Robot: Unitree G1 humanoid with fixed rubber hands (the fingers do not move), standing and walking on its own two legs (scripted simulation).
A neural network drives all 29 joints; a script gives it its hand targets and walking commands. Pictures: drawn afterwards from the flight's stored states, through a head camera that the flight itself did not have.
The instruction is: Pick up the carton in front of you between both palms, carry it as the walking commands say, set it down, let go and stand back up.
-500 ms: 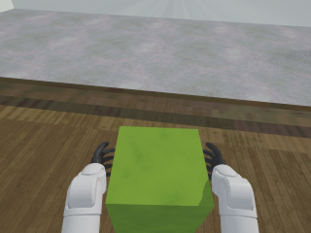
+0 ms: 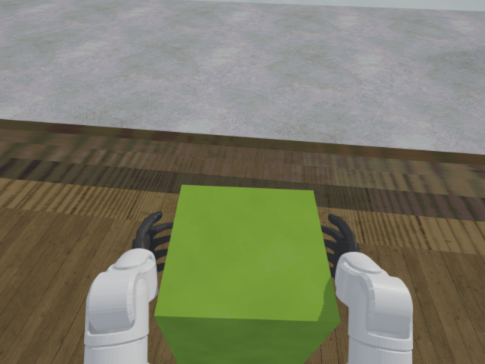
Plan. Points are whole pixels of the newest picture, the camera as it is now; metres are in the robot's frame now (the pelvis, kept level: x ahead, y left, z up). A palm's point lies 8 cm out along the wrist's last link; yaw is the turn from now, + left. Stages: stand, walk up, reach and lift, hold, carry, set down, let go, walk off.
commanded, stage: carry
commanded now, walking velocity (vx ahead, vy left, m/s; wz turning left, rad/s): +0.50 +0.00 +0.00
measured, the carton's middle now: (243, 282) +0.28 -0.01 +0.02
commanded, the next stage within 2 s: none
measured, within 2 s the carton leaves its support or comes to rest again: neither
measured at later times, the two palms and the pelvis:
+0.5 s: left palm (168, 140) +0.61 +0.16 +0.08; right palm (295, 141) +0.59 -0.14 +0.08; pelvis +0.33 +0.03 +0.00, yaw -3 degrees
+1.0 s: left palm (197, 57) +1.02 +0.12 +0.11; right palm (288, 58) +1.03 -0.17 +0.11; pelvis +0.65 -0.03 -0.01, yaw -1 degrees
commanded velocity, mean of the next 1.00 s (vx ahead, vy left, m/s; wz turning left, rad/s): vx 0.50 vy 0.00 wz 0.00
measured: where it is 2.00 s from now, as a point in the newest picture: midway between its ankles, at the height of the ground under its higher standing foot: (240, 196)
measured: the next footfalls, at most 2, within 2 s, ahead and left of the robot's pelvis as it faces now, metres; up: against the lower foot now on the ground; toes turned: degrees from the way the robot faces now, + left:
left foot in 0.42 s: +0.45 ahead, +0.10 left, +0.00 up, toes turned +12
right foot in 0.90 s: +0.79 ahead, -0.09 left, +0.00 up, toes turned -9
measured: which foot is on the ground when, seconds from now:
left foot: up 0.00-0.40, down 0.42-0.90, up 0.92-1.00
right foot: down 0.00-0.44, up 0.46-0.88, down 0.90-1.00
